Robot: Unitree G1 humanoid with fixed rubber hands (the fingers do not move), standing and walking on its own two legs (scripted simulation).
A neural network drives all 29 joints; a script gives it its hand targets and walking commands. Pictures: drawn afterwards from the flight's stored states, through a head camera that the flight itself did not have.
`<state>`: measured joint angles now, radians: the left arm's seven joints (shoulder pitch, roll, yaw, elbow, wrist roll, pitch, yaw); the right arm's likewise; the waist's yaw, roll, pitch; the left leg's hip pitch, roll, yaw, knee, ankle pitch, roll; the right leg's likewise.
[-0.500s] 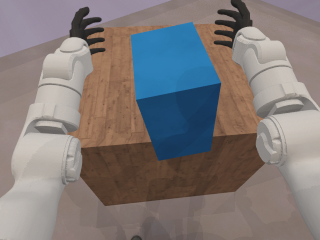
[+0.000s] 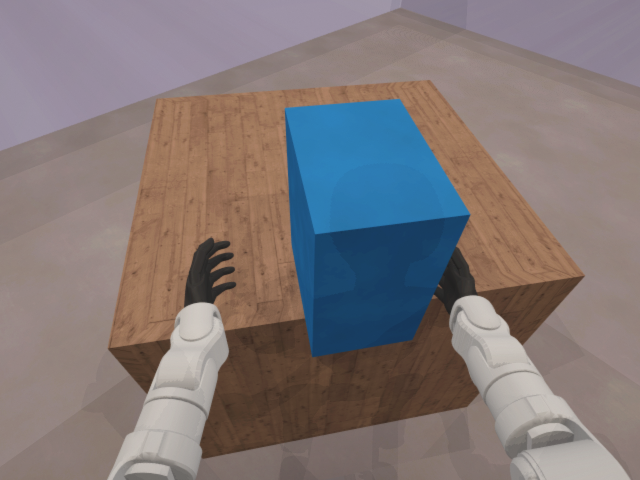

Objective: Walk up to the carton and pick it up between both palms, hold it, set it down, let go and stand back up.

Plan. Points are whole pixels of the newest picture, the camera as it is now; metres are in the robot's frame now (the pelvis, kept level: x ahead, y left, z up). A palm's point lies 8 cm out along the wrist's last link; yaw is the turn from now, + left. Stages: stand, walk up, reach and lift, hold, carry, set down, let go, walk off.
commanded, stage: set down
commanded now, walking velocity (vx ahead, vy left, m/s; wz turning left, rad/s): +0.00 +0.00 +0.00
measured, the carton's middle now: (354, 233) +0.44 +0.01 +0.06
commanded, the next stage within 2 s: none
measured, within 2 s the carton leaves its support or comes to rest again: neither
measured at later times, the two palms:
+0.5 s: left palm (183, 352) +0.25 +0.21 +0.03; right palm (481, 333) +0.30 -0.15 +0.04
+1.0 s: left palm (185, 390) +0.22 +0.20 +0.00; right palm (499, 396) +0.24 -0.17 +0.01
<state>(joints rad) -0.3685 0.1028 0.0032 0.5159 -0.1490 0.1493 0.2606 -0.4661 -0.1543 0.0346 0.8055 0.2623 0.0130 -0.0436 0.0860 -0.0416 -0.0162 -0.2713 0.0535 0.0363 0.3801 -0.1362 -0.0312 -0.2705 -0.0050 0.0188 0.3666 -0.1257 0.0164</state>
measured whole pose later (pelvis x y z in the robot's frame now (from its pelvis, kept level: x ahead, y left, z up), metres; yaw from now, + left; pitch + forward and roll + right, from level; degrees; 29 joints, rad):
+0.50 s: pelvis +0.04 -0.01 +0.01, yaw +2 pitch -3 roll -1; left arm 0.16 0.17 0.00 -0.10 -0.13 0.29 0.10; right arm 0.15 -0.17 0.12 0.03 0.24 0.03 -0.12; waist 0.08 -0.03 0.10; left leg -0.09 0.07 -0.01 0.30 -0.16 -0.06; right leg -0.06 0.01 -0.03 0.27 -0.16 -0.01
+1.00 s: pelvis +0.06 -0.01 +0.01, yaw +1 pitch -3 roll +0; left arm 0.34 0.16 -0.04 -0.03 -0.09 0.17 0.10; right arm 0.41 -0.16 0.12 0.06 0.19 -0.08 -0.06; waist 0.08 -0.04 0.06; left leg -0.04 0.06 0.02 0.28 -0.18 -0.05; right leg -0.04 0.01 0.00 0.28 -0.18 0.00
